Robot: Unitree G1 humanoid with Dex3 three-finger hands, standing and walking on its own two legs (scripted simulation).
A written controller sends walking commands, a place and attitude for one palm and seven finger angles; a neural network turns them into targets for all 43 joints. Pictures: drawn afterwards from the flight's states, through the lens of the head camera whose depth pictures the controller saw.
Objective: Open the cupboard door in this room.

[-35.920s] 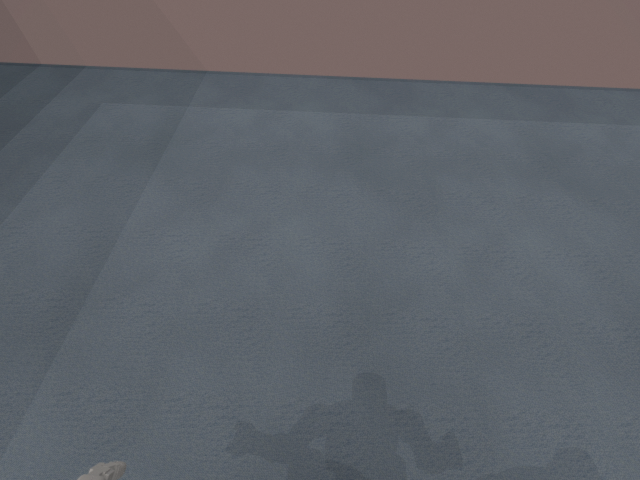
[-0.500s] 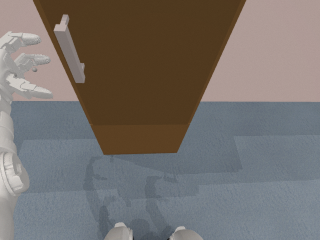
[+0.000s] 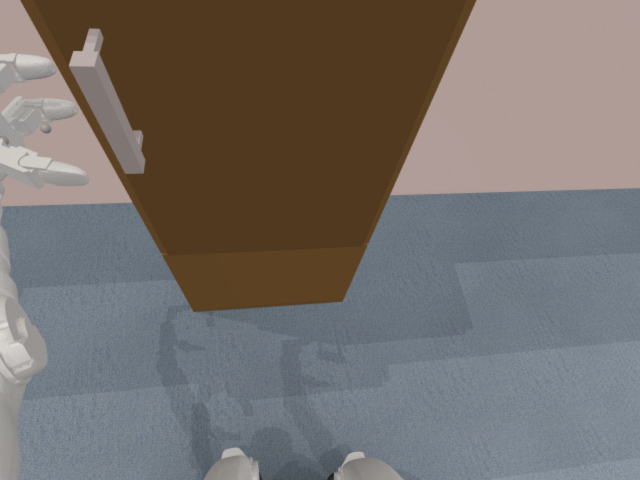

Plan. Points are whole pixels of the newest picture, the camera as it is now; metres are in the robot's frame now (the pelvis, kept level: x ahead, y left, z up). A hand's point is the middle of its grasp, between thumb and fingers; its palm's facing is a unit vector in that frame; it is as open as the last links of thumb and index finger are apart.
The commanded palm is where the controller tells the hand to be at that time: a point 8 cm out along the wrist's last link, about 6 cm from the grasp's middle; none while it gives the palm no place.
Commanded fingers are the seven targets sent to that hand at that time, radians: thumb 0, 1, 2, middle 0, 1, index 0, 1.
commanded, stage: move the hooked fingers beside the handle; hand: left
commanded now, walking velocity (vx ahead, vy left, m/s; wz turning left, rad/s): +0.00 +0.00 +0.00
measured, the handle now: (116, 108) +0.53 +0.20 +0.12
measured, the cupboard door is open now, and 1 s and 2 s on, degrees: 0 0 0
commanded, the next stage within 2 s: slide the fingers in behind the handle in 0.52 s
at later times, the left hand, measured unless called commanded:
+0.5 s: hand (45, 133) +0.49 +0.27 +0.12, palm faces +0.03 -1.00 +0.00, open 14.0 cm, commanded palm +0.47 +0.31 +0.11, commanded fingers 0.00 -0.50 0.30 -0.30 -1.20 -0.30 -1.20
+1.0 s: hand (63, 139) +0.48 +0.25 +0.12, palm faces +0.02 -1.00 +0.01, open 14.0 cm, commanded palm +0.46 +0.29 +0.11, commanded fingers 0.00 -0.50 0.30 -0.30 -1.20 -0.30 -1.20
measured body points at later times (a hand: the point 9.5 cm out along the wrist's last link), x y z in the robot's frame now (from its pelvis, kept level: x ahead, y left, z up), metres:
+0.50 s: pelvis -0.01 +0.00 +0.00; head +0.10 +0.03 +0.43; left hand +0.48 +0.32 +0.12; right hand +0.00 -0.27 -0.10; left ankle +0.01 +0.10 -0.70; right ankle -0.03 -0.13 -0.70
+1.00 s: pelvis -0.01 +0.00 +0.00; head +0.09 +0.03 +0.44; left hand +0.47 +0.30 +0.12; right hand -0.01 -0.27 -0.10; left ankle +0.01 +0.10 -0.70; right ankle -0.03 -0.13 -0.70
